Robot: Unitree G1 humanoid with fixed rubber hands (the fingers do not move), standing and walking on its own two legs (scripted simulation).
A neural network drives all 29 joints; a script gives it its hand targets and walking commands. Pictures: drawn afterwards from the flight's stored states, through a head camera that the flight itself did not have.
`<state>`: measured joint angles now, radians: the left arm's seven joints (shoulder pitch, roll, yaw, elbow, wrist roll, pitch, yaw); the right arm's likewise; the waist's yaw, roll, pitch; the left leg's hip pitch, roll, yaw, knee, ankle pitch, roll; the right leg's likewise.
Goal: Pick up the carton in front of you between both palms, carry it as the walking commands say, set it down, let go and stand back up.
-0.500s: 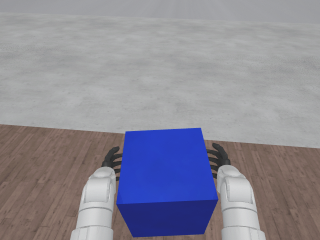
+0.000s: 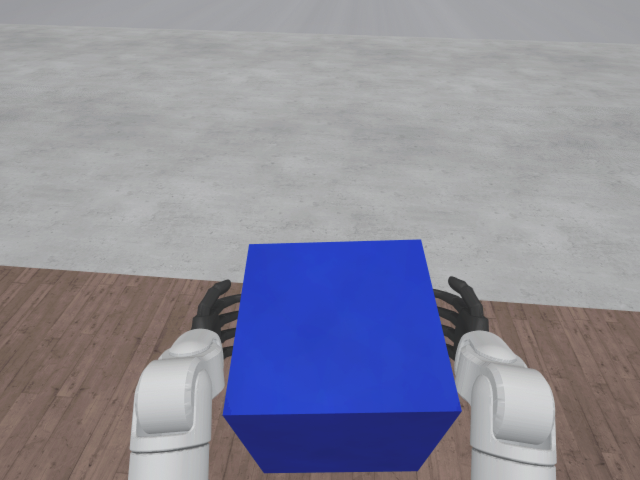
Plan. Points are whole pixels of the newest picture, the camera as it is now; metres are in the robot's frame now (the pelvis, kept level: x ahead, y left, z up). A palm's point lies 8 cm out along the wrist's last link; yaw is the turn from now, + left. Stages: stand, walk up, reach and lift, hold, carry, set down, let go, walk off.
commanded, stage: carry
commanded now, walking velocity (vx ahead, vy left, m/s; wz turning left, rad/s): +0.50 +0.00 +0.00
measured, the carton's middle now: (337, 363) +0.28 -0.01 +0.03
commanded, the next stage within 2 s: none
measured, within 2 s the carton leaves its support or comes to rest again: neither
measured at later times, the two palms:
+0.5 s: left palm (233, 199) +0.54 +0.17 +0.10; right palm (411, 206) +0.52 -0.13 +0.11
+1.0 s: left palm (267, 121) +0.88 +0.15 +0.10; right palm (393, 118) +0.90 -0.15 +0.10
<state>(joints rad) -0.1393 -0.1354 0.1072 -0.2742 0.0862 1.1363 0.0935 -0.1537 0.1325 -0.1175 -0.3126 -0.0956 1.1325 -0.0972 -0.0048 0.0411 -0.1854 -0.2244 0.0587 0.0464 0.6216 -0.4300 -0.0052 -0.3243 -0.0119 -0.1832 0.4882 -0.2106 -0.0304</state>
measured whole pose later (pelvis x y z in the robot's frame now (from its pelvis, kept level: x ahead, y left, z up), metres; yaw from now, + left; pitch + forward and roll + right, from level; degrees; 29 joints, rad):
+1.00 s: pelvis +0.63 -0.01 +0.01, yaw +0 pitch +4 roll +1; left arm -0.09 -0.13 0.09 -0.38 0.05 1.16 0.11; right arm -0.10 0.13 -0.08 -0.41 -0.07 1.15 -0.12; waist 0.04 0.01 -0.10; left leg -0.67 0.11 0.09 0.84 -0.16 0.01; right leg -0.13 -0.03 -0.22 0.36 -0.31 -0.05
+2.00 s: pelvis +1.30 +0.06 -0.15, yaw +3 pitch +4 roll -1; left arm -0.63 -0.02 0.22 -0.11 -0.03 1.14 0.16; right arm -0.57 0.07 -0.22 -0.20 -0.04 1.11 -0.17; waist -0.05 -0.04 0.01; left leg -0.35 -0.11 0.07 0.49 -0.20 0.14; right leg -0.49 0.01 -0.01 1.34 -0.51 -0.08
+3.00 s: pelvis +2.00 +0.08 -0.14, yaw -1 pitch +5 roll -1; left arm -0.01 -0.13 0.07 -0.48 0.07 1.19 0.12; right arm -0.08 0.13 -0.05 -0.45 -0.03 1.17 -0.15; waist -0.04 0.02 -0.16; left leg -0.02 0.05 0.17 0.27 -0.33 -0.01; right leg -0.57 -0.07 -0.15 0.56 -0.12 0.01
